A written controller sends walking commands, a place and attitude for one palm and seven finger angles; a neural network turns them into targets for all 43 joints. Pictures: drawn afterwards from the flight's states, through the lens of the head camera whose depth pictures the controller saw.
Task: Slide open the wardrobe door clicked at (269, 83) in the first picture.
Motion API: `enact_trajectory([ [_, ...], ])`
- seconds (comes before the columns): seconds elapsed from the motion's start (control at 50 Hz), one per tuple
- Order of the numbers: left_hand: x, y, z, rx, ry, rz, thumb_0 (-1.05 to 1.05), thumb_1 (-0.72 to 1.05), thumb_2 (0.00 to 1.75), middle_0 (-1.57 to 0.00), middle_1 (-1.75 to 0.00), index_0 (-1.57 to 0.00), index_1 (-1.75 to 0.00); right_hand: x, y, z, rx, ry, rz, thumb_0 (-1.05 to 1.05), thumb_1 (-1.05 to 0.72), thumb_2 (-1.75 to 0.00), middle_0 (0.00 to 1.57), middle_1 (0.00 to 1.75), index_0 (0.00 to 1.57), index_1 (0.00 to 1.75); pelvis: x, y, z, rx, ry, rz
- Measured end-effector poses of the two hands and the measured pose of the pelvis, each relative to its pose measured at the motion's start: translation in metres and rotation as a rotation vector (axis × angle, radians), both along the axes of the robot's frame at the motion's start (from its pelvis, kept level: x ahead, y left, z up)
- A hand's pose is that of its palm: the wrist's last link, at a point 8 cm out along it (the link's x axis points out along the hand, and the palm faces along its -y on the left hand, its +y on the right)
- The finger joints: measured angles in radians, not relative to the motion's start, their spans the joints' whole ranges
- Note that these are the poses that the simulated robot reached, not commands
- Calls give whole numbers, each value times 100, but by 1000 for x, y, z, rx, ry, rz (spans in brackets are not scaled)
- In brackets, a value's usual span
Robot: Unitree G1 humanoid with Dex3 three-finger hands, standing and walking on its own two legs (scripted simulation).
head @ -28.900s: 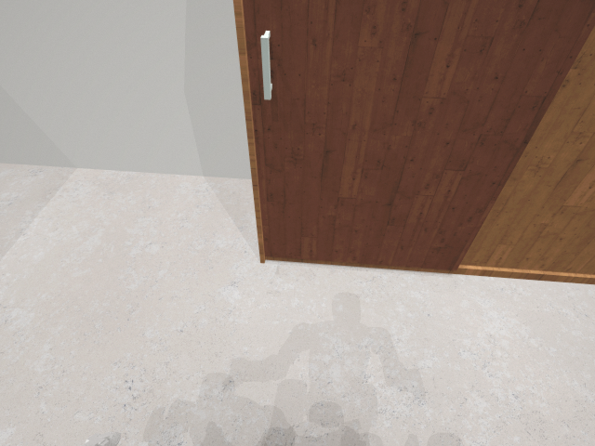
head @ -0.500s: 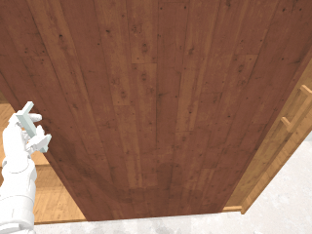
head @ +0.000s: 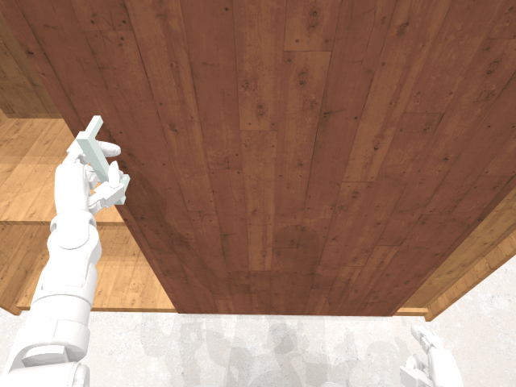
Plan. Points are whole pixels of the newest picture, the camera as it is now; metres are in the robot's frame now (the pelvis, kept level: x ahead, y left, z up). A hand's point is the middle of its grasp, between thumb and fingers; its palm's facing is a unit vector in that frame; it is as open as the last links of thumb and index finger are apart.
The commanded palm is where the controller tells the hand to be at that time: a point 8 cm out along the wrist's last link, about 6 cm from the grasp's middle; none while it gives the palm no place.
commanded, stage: stop walking and hold the door there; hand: left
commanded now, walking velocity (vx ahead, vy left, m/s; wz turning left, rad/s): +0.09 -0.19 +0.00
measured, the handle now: (108, 163) +0.42 +0.29 +0.11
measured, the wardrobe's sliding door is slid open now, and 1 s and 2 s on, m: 0.63 0.63 0.63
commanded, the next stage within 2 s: loosen the grip on the handle in 1.14 s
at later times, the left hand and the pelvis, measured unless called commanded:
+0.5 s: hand (114, 186) +0.37 +0.26 +0.11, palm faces +0.27 -0.94 -0.19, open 5.3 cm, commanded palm +0.34 +0.28 +0.09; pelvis -0.02 +0.05 +0.01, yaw -3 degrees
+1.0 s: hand (116, 186) +0.37 +0.25 +0.11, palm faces +0.33 -0.92 -0.21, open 5.3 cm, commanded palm +0.33 +0.28 +0.09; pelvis +0.00 +0.02 +0.02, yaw -3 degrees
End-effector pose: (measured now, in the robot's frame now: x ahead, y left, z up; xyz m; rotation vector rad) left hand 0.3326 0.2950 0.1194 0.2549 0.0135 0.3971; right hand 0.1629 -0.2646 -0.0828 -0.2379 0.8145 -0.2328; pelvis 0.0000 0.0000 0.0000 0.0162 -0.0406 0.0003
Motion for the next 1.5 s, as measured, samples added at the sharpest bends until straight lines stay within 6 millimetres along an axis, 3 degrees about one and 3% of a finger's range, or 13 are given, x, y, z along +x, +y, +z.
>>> enact_trajectory([
  [0.1,-1,-1,1,-10,19,-6,-10,74,82,-36,-134,-36,-138,-17,45,-10,106,-5,52,1,-91,-90,20,30,20,30,-15,6,1,2,14,-22],
  [0.18,-1,-2,2,-16,37,-12,-10,75,81,-34,-133,-34,-138,-40,63,-21,145,44,71,1,-90,-90,21,30,20,30,-24,12,3,-18,11,-25],
  [0.32,1,4,2,-60,33,-83,-9,73,83,-36,-135,-38,-139,-83,57,-17,57,138,31,1,-90,-90,21,30,21,30,-25,32,8,-25,6,-13],
  [0.42,1,7,2,-74,34,-113,-8,73,83,-36,-136,-40,-139,-95,49,-3,-1,137,-30,1,-90,-90,21,30,20,30,-24,44,12,-29,7,-44],
  [0.68,0,2,3,-75,52,-75,-8,75,82,-33,-134,-37,-140,-73,55,3,43,58,-8,1,-90,-90,20,30,20,30,-22,35,15,-26,18,-57],
  [1.02,0,1,4,-61,53,-46,-8,73,85,-35,-132,-37,-140,-44,28,1,25,58,-31,1,-91,-90,20,30,20,30,-1,22,15,-24,37,-44],
  [1.24,1,2,3,-58,49,-61,-8,73,85,-36,-133,-37,-140,-39,33,6,21,47,-27,1,-91,-90,20,30,20,30,-1,25,17,-27,40,-43],
  [1.34,14,11,3,-119,71,-89,-6,62,81,-39,-135,-40,-140,-47,37,15,26,18,8,1,-90,-90,20,30,20,30,-14,22,16,-12,57,-30],
  [1.4,4,10,5,-133,34,-75,-4,51,75,-42,-137,-42,-139,-54,35,17,24,-16,10,1,-90,-90,20,30,20,30,-19,25,15,-14,60,-39],
  [1.5,-1,4,6,-88,28,-53,-1,18,57,-35,-131,-38,-138,-70,34,12,28,-18,-2,1,-90,-90,20,30,20,30,-24,28,11,-14,66,-39],
])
